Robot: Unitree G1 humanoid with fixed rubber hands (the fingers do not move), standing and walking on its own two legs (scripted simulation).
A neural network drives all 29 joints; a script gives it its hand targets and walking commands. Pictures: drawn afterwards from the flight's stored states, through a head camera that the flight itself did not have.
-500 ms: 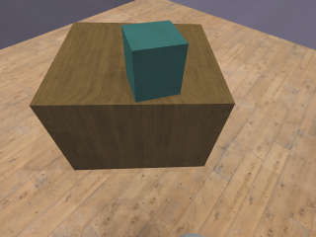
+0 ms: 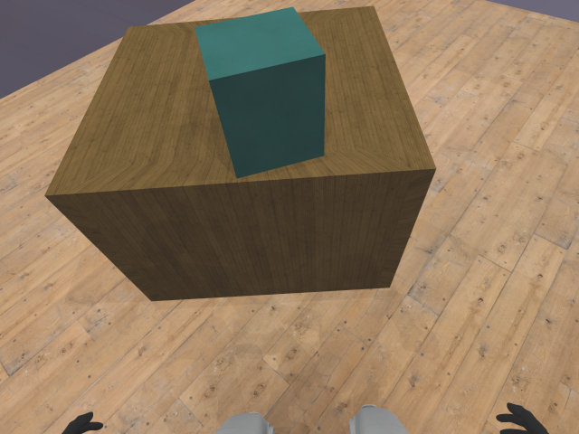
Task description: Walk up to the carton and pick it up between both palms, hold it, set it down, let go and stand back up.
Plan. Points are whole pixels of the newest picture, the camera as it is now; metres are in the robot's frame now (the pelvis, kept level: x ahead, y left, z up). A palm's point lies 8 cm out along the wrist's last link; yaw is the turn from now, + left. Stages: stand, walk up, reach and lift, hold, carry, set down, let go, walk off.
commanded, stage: walk up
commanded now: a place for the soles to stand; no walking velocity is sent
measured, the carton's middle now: (263, 96) +0.75 +0.08 +0.01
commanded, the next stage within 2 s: none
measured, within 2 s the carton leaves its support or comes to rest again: neither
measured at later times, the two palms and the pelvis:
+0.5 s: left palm out of the picture +0.08 +0.33 -0.08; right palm out of the picture +0.10 -0.30 -0.09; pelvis -0.01 +0.01 +0.02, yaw -1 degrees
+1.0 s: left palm out of the picture +0.08 +0.38 -0.05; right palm (556, 417) +0.14 -0.32 -0.07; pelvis +0.06 +0.02 +0.03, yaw -2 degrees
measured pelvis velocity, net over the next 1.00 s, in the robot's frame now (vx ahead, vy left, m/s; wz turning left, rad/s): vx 0.06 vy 0.02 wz -0.03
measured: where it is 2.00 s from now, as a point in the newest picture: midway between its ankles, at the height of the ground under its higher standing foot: (284, 345)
